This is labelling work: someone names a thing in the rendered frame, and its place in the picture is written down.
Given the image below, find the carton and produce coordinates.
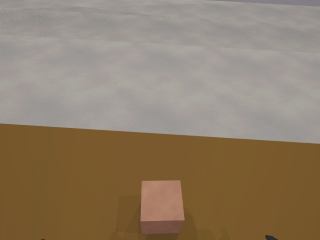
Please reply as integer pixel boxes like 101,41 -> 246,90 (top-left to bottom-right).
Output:
140,180 -> 185,234

